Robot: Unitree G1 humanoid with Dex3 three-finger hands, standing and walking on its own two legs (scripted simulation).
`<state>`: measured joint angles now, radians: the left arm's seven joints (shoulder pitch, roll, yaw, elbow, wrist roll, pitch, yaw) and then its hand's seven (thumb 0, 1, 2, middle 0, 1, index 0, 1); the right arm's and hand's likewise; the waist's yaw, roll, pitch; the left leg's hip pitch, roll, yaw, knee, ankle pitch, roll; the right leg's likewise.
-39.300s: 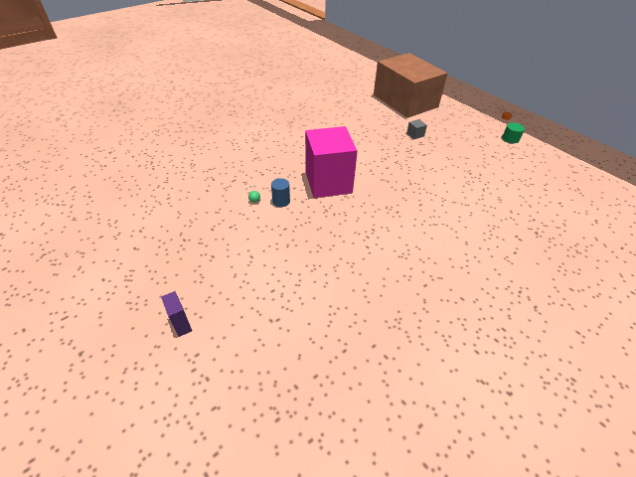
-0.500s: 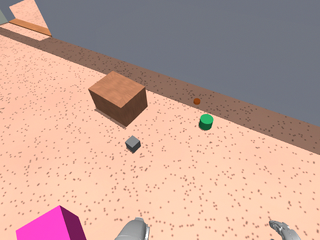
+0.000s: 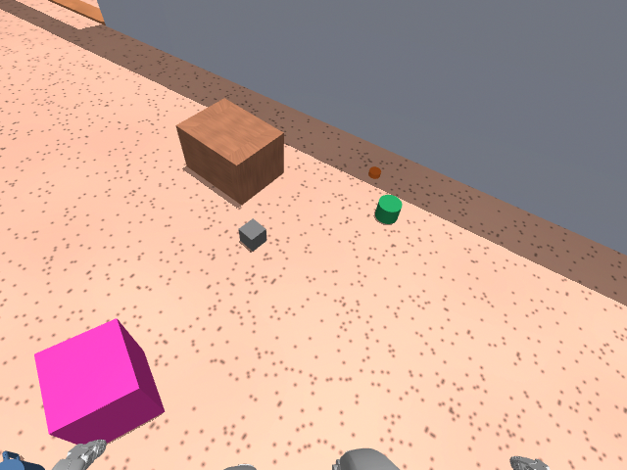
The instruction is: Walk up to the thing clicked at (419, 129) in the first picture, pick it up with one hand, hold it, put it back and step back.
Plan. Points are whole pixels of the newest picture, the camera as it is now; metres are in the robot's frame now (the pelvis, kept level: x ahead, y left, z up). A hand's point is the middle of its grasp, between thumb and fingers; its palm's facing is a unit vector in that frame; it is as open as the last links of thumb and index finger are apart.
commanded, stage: step back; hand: left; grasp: from above
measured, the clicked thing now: (252, 234) +1.00 +0.18 -0.73
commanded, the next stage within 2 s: stand in 1.24 s
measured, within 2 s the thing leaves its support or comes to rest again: neither
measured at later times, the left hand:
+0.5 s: hand out of the picture -0.03 +0.28 -0.15, palm faces +0.01 -0.91 -0.42, open 7.4 cm
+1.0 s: hand out of the picture +0.03 +0.24 -0.14, palm faces +0.06 -0.93 -0.37, open 7.4 cm
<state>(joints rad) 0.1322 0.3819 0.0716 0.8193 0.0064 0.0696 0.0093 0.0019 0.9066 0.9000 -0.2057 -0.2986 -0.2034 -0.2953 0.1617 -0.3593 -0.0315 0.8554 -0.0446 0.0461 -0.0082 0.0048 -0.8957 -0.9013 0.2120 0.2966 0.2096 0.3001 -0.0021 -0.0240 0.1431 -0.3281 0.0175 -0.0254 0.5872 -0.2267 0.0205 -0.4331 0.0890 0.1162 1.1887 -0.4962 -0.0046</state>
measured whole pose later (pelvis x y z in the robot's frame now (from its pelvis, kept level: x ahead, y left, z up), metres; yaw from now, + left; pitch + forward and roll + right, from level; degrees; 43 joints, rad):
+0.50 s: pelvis -0.09 +0.00 +0.00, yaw +0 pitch -3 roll +2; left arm 0.23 0.40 0.07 0.95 0.03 0.00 0.00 0.00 0.91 0.90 -0.21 -0.30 -0.20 -0.30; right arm 0.23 -0.35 -0.06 0.98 -0.04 0.00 0.03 0.01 -0.90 -0.90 0.21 0.30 0.21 0.30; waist 0.03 -0.03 0.09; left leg -0.24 -0.05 -0.02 0.57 -0.28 0.01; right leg -0.27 -0.07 0.03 0.79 -0.48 -0.01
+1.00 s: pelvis -0.05 -0.02 +0.00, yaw +3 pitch -2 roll +0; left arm 0.15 0.33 0.05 1.00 0.03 -0.04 -0.01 0.00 0.90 0.90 -0.21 -0.30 -0.21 -0.30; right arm 0.21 -0.38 -0.04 1.02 -0.02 0.00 0.01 0.00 -0.90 -0.90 0.21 0.30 0.20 0.30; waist 0.02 0.03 0.07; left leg -0.27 0.01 -0.06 0.63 -0.40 0.00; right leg -0.25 -0.04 -0.07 0.58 -0.30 -0.01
